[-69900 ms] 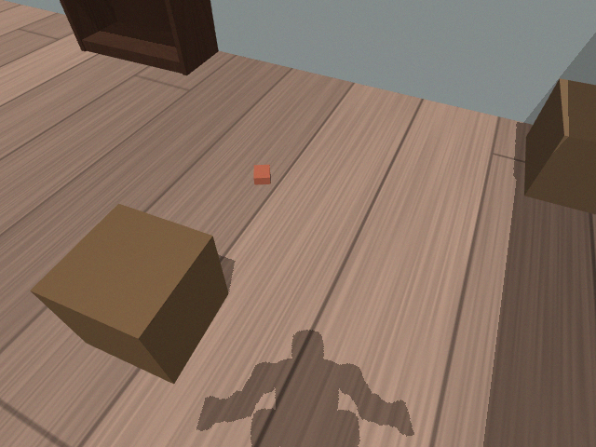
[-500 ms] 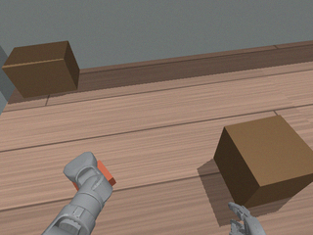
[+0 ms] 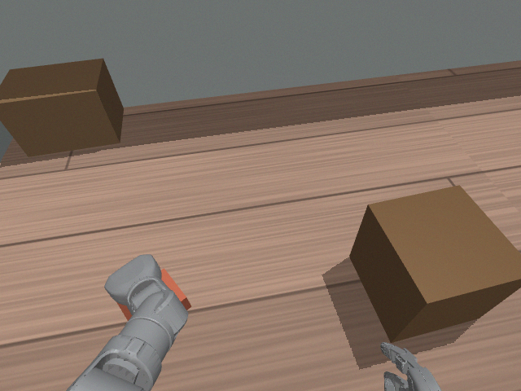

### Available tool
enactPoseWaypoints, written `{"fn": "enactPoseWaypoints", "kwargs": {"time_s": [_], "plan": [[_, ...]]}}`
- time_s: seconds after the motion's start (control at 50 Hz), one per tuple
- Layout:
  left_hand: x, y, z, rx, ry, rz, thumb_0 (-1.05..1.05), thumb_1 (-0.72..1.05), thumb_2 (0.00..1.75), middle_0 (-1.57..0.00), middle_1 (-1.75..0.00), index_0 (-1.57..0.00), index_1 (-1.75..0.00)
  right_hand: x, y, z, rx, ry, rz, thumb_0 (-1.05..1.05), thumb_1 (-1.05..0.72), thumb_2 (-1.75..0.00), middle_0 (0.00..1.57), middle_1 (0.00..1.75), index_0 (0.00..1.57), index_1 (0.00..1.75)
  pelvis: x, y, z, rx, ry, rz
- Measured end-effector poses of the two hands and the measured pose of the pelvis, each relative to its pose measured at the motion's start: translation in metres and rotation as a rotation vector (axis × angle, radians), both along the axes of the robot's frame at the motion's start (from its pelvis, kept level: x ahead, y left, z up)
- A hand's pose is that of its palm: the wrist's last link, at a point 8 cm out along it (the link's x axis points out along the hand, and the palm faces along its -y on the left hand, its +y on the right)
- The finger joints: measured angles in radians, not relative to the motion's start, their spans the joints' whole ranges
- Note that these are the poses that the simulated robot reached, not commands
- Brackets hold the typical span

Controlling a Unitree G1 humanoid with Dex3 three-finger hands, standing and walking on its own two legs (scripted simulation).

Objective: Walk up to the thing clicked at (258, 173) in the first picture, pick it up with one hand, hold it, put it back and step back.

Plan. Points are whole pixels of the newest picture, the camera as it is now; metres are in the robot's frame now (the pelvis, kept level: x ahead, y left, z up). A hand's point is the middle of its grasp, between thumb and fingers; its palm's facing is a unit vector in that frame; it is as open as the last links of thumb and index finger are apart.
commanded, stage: crouch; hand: left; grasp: from above
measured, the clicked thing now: (155, 304) +0.30 +0.22 -0.11
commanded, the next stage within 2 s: lower in 1.90 s
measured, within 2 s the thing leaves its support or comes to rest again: neither
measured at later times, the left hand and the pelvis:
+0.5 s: hand (175, 315) +0.35 +0.23 -0.28, palm faces -0.29 -0.28 -0.91, open 10.5 cm; pelvis -0.05 +0.01 -0.16, yaw -2 degrees
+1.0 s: hand (192, 325) +0.39 +0.23 -0.48, palm faces -0.29 -0.31 -0.91, open 10.4 cm; pelvis -0.08 +0.01 -0.33, yaw -5 degrees
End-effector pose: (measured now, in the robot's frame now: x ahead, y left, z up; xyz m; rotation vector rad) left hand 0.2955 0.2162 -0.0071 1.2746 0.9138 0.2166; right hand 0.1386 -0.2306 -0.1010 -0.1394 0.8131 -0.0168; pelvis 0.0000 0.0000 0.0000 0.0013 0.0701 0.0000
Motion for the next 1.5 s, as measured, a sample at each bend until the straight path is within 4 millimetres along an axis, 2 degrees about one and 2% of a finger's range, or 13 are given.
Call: {"fn": "enactPoseWaypoints", "kwargs": {"time_s": [0.14,0.24,0.4,0.54,0.72,0.88,1.0,1.14,1.3,1.5], "plan": [[-0.003,0.001,-0.039,0.015,0.057,-0.02,0.0,0.04,0.31,-0.64,-0.49,-0.67,-0.47,-0.022,-0.008,-0.012,-0.029,0.065,-0.015,0.01,-0.87,-0.89,0.21,0.3,0.2,0.3,-0.006,0.0,-0.009,-0.003,0.059,-0.001],[0.006,0.003,-0.079,0.052,0.048,-0.042,0.0,0.04,0.32,-0.63,-0.5,-0.66,-0.48,-0.054,-0.021,-0.038,-0.07,0.158,-0.037,0.01,-0.87,-0.89,0.21,0.3,0.2,0.3,-0.015,0.0,-0.034,-0.007,0.159,-0.007],[0.036,0.009,-0.165,0.072,-0.023,-0.026,0.0,0.01,0.39,-0.64,-0.49,-0.67,-0.47,-0.114,-0.038,-0.114,-0.125,0.339,-0.076,0.01,-0.87,-0.89,0.2,0.3,0.2,0.3,-0.038,0.004,-0.109,-0.026,0.353,-0.017],[0.056,0.013,-0.239,0.047,-0.043,0.008,0.0,-0.02,0.42,-0.66,-0.48,-0.69,-0.45,-0.152,-0.029,-0.187,-0.098,0.445,-0.106,0.01,-0.88,-0.89,0.2,0.3,0.2,0.3,-0.056,0.007,-0.173,-0.04,0.475,-0.027],[0.067,0.012,-0.316,0.014,-0.024,-0.015,0.0,-0.02,0.34,-0.71,-0.43,-0.74,-0.4,-0.181,-0.009,-0.262,-0.052,0.498,-0.115,0.01,-0.89,-0.89,0.2,0.3,0.2,0.3,-0.071,0.008,-0.24,-0.051,0.549,-0.04],[0.084,0.015,-0.378,0.004,-0.056,-0.041,0.01,0.0,0.26,-0.74,-0.4,-0.77,-0.37,-0.192,-0.008,-0.32,-0.06,0.506,-0.092,0.01,-0.89,-0.89,0.21,0.3,0.2,0.3,-0.081,0.008,-0.301,-0.058,0.587,-0.05],[0.094,0.017,-0.412,0.009,-0.062,-0.037,0.01,0.0,0.24,-0.75,-0.39,-0.78,-0.36,-0.198,-0.014,-0.352,-0.07,0.522,-0.08,0.01,-0.9,-0.9,0.21,0.3,0.2,0.3,-0.085,0.008,-0.335,-0.058,0.599,-0.055],[0.105,0.018,-0.442,0.006,-0.05,-0.048,0.02,0.0,0.21,-0.77,-0.37,-0.8,-0.34,-0.21,-0.021,-0.378,-0.076,0.551,-0.064,0.0,-0.9,-0.9,0.2,0.3,0.2,0.3,-0.088,0.007,-0.364,-0.052,0.593,-0.064],[0.11,0.02,-0.47,0.004,-0.045,-0.049,0.02,0.02,0.16,-0.78,-0.35,-0.82,-0.32,-0.227,-0.024,-0.399,-0.079,0.59,-0.048,0.0,-0.91,-0.9,0.2,0.3,0.2,0.3,-0.091,0.006,-0.391,-0.05,0.578,-0.073],[0.119,0.024,-0.5,0.008,-0.042,-0.045,0.01,0.03,0.12,-0.79,-0.33,-0.83,-0.3,-0.245,-0.017,-0.417,-0.066,0.63,-0.024,0.0,-0.91,-0.9,0.2,0.3,0.2,0.3,-0.092,0.007,-0.416,-0.06,0.557,-0.086]]}}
